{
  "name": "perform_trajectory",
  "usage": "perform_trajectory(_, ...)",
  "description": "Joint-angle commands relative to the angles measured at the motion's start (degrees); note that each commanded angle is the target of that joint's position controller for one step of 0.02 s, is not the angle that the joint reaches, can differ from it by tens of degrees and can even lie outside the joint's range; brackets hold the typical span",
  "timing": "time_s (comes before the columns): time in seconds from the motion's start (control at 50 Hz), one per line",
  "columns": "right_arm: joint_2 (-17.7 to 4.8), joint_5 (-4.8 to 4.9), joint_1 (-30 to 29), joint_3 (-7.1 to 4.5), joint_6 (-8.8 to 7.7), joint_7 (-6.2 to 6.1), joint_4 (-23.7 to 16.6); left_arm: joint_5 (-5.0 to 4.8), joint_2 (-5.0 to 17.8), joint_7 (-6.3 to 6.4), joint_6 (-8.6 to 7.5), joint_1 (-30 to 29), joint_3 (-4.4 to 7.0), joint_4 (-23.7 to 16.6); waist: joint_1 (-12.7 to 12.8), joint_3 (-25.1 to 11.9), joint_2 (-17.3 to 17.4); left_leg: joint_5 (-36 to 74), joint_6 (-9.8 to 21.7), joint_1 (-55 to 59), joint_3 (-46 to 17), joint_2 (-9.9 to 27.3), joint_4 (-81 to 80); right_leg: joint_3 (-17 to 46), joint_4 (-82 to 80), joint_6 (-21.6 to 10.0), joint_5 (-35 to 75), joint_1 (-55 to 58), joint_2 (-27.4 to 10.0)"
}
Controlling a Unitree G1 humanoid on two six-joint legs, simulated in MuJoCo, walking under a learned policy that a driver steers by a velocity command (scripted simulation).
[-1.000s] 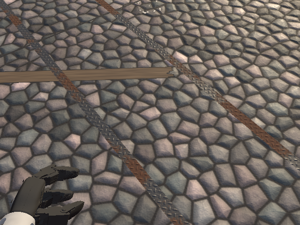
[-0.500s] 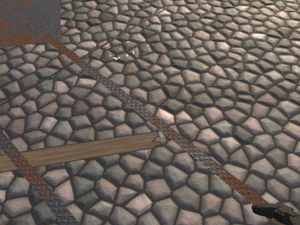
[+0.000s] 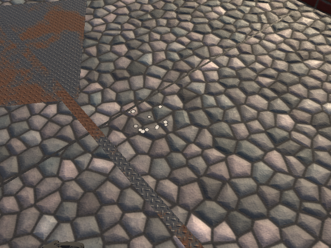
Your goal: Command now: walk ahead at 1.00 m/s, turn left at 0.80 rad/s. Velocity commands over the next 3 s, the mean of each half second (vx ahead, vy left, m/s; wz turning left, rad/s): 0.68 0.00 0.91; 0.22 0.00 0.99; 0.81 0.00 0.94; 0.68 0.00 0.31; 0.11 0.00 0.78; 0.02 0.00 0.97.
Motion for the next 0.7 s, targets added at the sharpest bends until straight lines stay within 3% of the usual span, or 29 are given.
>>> perform_trajectory(0.02, -2.0, -1.55, -5.59, -0.02, 0.62, 1.23, -6.77, -0.58, 6.33, 0.63, -0.56, 12.27, 2.93, 1.61, 6.56, -3.22, -5.96, 4.55, -0.27, -26.58, -0.5, 6.48, 6.59, 21.02, -21.1, -6.86, -7.18, 24.41, -16.34)
perform_trajectory(0.04, -0.8, -2.04, -5.84, 0.24, 1.7, 1.81, -7.3, -1.15, 5.54, 0.52, -1.05, 13.02, 2.79, 3.02, 5.21, -1.82, -7.7, 4.47, -0.89, -25.84, -0.29, 7.54, 5.69, 16.69, -22.0, -6.36, -3.0, 21.79, -15.73)
perform_trajectory(0.08, 0.65, -2.16, -10.51, 0.74, 3.23, 2.56, -9.83, -2.46, 4.05, 0.02, -2.05, 14.26, 2.54, 5.23, 4.16, 0.64, -7.12, 5.84, -1.39, -28.76, 0.7, 8.71, 4.21, 9.12, -24.05, -5.3, 6.02, 21.06, -14.82)
perform_trajectory(0.16, 0.26, -1.99, -18.7, 1.79, 3.5, 4.11, -14.42, -2.42, 5.18, -0.07, -3.08, 11.66, 2.83, 6.19, 1.99, 4.05, -6.27, 18.59, -0.94, -26.4, 4.77, 7.84, -8.69, -5.44, -28.18, -3.57, 17.05, 17.34, -10.44)
perform_trajectory(0.2, 0.52, -2.36, -22.28, 2.42, 3.04, 4.79, -15.28, -2.81, 6.46, 0.33, -3.04, 10.88, 3.01, 6.42, 1.67, 7.37, -2.81, 23.8, -0.09, -18.9, 10.54, 5.04, -22.25, -11.59, -27.7, -2.61, 30.87, 14.93, -8.56)
perform_trajectory(0.24, -0.2, -2.82, -19.7, 2.31, 2.39, 4.92, -13.73, -3.39, 9.75, 0.94, -2.86, 14.01, 3.69, 6.75, 1.01, 4.47, -2.99, 25.51, 0.86, -9.91, 16.07, -1.26, -28.69, -13.27, -18.68, -1.4, 53.67, 18.9, -7.97)
perform_trajectory(0.26, -1.26, -2.95, -15.02, 1.87, 2.22, 4.64, -12.19, -3.78, 11.85, 1.37, -2.3, 14.27, 4.23, 6.27, -1.24, 1.26, -4.49, 24.42, 1.57, -3.78, 16.56, -3.63, -29.88, -12.89, -11.09, -0.91, 61.55, 19.78, -8.95)
perform_trajectory(0.28, -3.05, -3.13, -7.05, 0.95, 2.01, 4.04, -9.99, -4.06, 13.61, 1.52, -1.44, 13.52, 4.77, 5.62, -5.05, -3.45, -5.1, 23.23, 3.14, 5.37, 15.08, -5.32, -30.43, -11.95, 0.59, -0.91, 64.73, 18.66, -10.5)
perform_trajectory(0.3, -5.35, -3.28, 3.78, -0.46, 1.73, 2.84, -6.64, -4.22, 14.03, 1.31, -0.76, 11.76, 5.03, 4.63, -9.38, -8.85, -4.94, 24.74, 5.32, 16.98, 11.58, -5.81, -31.88, -10.44, 15.82, -0.57, 58.43, 14.87, -11.12)
perform_trajectory(0.32, -7.77, -2.93, 5.26, -1.71, 1.65, 1.03, -4.82, -4.28, 10.97, 0.55, -0.27, 12.37, 4.71, 5.1, -8.61, -8.26, 0.58, 30.57, 7.22, 23.9, 5.65, -2.33, -37.22, -10.5, 34.52, 1.08, 15.15, 6.13, -4.09)
perform_trajectory(0.34, -15.46, -2.75, 1.87, -3.37, 2.33, 0.32, -6.55, -2.83, 5.11, 0.6, 0.35, 19.43, 3.51, 2.79, -1.38, -9.77, 10.27, 80.4, 12.0, 34.48, -10.06, 11.23, -27.58, -8.65, 58.65, 3.53, -25.79, -9.77, 2.88)
perform_trajectory(0.36, -18.15, -2.01, 2.49, -4.76, 2.77, 0.54, -9.87, -3.15, 7.8, 1.27, 0.8, 20.08, 3.38, -1.33, -3.09, -26.85, 5.62, 77.97, 22.34, 45.77, -27.46, 19.75, -34.46, 3.8, 66.76, 4.47, -21.33, -18.36, 3.97)
perform_trajectory(0.38, -16.34, -1.01, -2.42, -4.7, 3.5, -0.4, -11.92, -2.7, 9.09, 1.57, 0.69, 16.72, 2.81, -2.05, -1.84, -24.32, -1.02, 60.29, 21.43, 38.49, -31.57, 19.3, -41.8, 7.03, 62.34, 3.51, -15.54, -18.9, 1.46)
perform_trajectory(0.4, -12.53, -0.49, -6.52, -3.74, 3.87, -0.97, -12.12, -2.21, 9.19, 1.48, 0.89, 14.3, 2.78, -2.19, 0.74, -15.47, -4.69, 49.21, 19.57, 27.38, -28.9, 16.45, -45.76, 7.39, 56.17, 3.38, -12.97, -17.91, -0.52)
perform_trajectory(0.42, -9.74, -0.15, -8.08, -2.8, 3.89, -1.25, -11.29, -1.3, 8.66, 1.54, 1.52, 12.42, 2.68, -2.42, 3.14, -8.68, -6.66, 46.57, 17.75, 17.77, -26.02, 13.58, -48.03, 7.45, 51.12, 3.73, -13.33, -16.23, -1.73)
perform_trajectory(0.44, -8.08, 0.0, -8.59, -2.29, 3.57, -1.47, -11.25, -0.72, 8.7, 1.79, 2.86, 12.87, 2.77, -2.31, 4.56, -5.17, -7.26, 50.26, 16.2, 10.15, -22.94, 11.83, -48.79, 7.38, 46.57, 4.25, -13.38, -12.74, -2.82)
perform_trajectory(0.48, -7.65, -0.36, -9.14, -2.03, 3.05, -1.13, -10.65, -0.49, 7.42, 2.08, 5.16, 12.7, 2.52, -2.72, 6.27, -4.9, -8.41, 54.02, 14.42, 0.45, -18.57, 8.75, -48.93, 6.97, 37.74, 5.37, -14.04, -6.14, -3.94)
perform_trajectory(0.54, -8.93, -1.41, -8.68, -2.8, 2.89, -0.96, -10.49, -1.52, 5.19, 2.19, 5.59, 9.02, 1.85, -4.58, 5.58, -8.78, -6.32, 57.25, 11.32, -0.77, -16.75, 5.07, -45.93, 6.47, 28.75, 5.12, -6.61, -4.13, -2.55)
perform_trajectory(0.62, -8.94, -0.98, -8.45, -3.33, 4.63, -1.12, -11.2, -2.0, 5.07, 1.98, 6.19, 2.03, 1.28, -7.12, 3.2, -8.78, -0.81, 40.26, 6.2, 0.2, -20.15, 1.27, -44.84, 8.06, 19.28, 3.71, 0.39, -3.86, 0.79)
perform_trajectory(0.7, -9.23, -1.49, -7.25, -3.93, 5.68, -0.93, -11.76, -2.91, 6.61, 2.04, 5.5, -2.3, 1.25, -8.09, 0.94, -5.2, 3.47, 32.38, 4.93, 4.99, -27.18, 1.45, -43.04, 10.66, 8.96, 2.82, -3.01, -3.68, 4.06)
